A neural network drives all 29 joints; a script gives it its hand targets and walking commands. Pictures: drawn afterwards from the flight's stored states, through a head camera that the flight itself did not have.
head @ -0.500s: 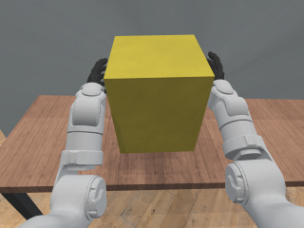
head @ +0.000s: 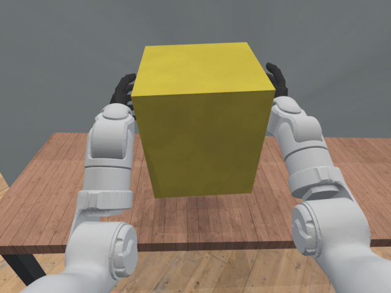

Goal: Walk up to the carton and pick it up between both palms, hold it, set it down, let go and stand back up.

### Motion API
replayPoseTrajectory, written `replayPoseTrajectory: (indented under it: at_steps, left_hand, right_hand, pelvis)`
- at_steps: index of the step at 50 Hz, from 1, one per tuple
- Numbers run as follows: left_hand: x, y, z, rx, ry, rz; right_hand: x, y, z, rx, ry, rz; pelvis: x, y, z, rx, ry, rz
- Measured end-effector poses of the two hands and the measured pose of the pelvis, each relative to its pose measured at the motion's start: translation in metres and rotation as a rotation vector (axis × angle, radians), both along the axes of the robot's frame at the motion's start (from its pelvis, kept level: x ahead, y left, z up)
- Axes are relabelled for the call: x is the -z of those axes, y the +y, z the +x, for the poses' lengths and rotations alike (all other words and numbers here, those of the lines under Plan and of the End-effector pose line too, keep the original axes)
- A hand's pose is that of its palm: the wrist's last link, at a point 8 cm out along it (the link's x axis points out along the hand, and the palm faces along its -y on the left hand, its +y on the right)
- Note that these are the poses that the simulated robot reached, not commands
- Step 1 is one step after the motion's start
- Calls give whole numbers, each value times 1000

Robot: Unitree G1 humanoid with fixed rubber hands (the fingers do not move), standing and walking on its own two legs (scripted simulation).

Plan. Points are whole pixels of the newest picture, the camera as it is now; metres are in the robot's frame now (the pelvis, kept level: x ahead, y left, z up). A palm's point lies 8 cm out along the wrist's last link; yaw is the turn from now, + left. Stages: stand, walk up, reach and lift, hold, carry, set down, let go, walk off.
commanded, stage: hold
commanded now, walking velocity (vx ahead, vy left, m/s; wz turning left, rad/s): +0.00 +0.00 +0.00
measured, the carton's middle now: (199, 121) +0.39 -0.04 +0.23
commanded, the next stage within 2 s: none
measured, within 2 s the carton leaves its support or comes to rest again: neither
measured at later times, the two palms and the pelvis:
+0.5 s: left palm (117, 108) +0.36 +0.12 +0.27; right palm (276, 97) +0.36 -0.18 +0.29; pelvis +0.00 +0.00 +0.00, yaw +0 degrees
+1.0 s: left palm (116, 103) +0.37 +0.12 +0.28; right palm (277, 94) +0.36 -0.18 +0.30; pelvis +0.00 +0.00 +0.00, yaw +0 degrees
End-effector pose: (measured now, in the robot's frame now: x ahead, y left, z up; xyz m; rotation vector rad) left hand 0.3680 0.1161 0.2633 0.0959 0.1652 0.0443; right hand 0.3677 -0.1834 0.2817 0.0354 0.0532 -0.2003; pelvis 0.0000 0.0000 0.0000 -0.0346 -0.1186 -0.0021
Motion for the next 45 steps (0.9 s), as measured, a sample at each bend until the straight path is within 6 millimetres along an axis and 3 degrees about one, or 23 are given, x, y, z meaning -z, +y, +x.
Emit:
replayPoseTrajectory:
  at_steps: [45]
  left_hand:
    - [-18,4,-3,5,11,-37]
  right_hand:
    - [-20,4,-7,7,40,-21]
  pelvis:
    - [0,0,-1,0,-1,0]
